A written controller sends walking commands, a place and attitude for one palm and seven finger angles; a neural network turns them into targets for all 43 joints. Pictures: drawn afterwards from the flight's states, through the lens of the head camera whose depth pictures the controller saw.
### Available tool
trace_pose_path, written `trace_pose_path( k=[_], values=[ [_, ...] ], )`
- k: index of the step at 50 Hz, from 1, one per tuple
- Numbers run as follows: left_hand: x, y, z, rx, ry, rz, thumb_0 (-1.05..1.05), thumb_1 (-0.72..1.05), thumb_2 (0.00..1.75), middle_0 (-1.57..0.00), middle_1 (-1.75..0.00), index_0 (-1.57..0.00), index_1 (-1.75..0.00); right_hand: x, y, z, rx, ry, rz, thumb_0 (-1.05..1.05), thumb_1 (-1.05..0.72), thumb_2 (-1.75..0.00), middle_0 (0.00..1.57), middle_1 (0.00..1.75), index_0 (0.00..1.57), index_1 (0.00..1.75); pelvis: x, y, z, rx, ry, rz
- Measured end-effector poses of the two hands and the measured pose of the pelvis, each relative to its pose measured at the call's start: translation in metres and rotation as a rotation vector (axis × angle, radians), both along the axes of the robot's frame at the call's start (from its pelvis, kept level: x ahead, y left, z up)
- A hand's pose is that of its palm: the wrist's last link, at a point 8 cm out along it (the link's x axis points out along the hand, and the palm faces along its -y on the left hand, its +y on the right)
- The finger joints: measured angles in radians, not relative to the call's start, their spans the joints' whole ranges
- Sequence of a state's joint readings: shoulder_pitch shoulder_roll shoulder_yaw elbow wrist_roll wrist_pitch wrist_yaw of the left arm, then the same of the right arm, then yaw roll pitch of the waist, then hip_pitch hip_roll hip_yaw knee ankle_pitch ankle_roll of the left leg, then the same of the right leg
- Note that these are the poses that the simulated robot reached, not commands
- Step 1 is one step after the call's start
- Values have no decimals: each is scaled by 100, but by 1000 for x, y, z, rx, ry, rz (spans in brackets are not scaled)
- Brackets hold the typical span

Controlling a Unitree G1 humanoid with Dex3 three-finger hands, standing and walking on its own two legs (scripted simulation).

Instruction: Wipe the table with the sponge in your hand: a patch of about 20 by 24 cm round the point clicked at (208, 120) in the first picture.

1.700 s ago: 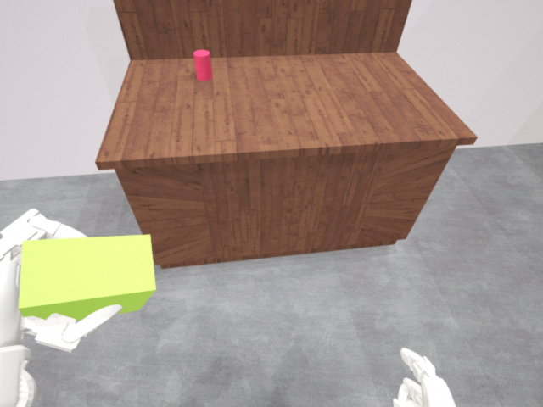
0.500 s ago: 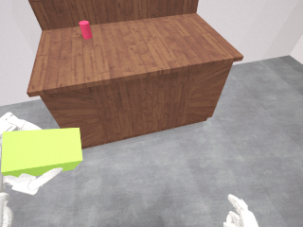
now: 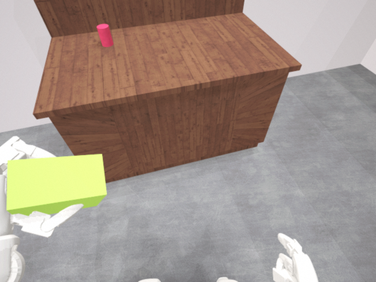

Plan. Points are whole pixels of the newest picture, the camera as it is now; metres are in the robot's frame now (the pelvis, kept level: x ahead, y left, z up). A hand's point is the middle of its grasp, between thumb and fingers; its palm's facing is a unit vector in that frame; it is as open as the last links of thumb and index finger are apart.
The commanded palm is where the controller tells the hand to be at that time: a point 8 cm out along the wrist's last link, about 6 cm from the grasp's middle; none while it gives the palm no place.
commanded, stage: take the last steps up to it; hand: left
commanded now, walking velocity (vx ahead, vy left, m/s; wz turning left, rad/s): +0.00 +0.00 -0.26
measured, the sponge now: (73, 185) +0.23 +0.20 +0.16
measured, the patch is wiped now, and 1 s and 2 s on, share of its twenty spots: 0.00 0.00 0.00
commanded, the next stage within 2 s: none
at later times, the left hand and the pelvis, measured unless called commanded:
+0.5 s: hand (37, 166) +0.24 +0.25 +0.19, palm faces +0.36 -0.84 -0.40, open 10.1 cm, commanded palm +0.19 +0.31 +0.20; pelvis +0.02 +0.03 +0.01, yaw -2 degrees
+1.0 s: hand (65, 124) +0.33 +0.25 +0.19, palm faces +0.31 -0.82 -0.49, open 10.1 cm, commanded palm +0.28 +0.30 +0.20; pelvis +0.10 +0.03 +0.02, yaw -4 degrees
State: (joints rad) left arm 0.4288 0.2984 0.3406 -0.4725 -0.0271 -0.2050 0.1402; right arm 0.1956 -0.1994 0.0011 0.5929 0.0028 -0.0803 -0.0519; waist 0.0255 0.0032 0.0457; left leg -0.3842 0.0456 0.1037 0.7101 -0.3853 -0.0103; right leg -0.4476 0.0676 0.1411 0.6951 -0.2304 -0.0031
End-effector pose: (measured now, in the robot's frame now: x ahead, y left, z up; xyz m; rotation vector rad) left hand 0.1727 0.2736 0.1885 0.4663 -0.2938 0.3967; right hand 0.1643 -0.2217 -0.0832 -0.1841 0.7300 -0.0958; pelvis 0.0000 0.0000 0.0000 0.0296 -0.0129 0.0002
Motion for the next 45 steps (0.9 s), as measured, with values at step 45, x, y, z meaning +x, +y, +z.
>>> trace_pose_path(
  k=[45],
  values=[
    [107, 7, 15, 84, 32, -126, -1, -50, 98, -75, -132, -76, -133, 31, 21, -14, 57, 117, -113, 2, -91, -90, 20, 30, 20, 30, 79, 29, 12, -11, 2, -67]
  ],
)
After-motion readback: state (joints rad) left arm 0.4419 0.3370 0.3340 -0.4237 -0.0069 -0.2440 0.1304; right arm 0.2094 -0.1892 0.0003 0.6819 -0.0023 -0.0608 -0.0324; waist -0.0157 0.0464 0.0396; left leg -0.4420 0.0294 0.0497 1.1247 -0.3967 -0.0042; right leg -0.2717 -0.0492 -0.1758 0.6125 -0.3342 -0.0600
